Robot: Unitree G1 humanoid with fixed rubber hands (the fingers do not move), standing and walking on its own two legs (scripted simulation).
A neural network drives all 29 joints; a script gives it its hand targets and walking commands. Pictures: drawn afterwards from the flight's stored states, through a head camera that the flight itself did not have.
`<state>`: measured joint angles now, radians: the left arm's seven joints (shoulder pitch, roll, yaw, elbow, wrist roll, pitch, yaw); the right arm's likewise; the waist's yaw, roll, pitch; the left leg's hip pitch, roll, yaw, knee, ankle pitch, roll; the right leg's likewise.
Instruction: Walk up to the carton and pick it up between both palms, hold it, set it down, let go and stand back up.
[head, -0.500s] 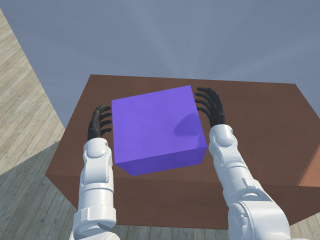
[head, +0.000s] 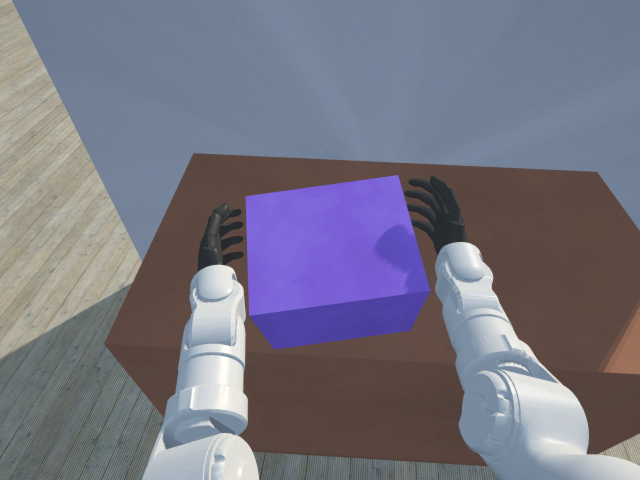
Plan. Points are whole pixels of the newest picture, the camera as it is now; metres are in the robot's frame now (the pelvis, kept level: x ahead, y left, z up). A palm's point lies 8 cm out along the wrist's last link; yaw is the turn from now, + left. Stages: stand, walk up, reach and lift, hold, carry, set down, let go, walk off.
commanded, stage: set down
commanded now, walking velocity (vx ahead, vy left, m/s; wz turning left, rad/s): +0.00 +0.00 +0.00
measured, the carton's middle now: (332, 267) +0.42 +0.00 +0.02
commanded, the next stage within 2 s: none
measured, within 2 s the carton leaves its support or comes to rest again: rests again in 1.98 s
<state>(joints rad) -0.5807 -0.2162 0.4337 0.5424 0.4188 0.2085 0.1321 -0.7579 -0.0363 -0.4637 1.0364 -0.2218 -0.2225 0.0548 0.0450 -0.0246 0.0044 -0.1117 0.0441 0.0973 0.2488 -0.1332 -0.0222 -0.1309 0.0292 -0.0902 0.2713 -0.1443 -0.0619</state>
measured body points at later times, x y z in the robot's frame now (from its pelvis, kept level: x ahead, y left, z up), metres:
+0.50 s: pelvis +0.02 -0.01 +0.00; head +0.09 -0.01 +0.44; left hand +0.40 +0.17 +0.03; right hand +0.46 -0.14 +0.04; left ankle +0.00 +0.13 -0.75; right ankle +0.00 -0.08 -0.75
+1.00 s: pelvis +0.00 -0.01 -0.01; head +0.08 -0.01 +0.44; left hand +0.39 +0.16 +0.03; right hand +0.45 -0.15 +0.04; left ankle +0.00 +0.13 -0.75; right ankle +0.00 -0.08 -0.75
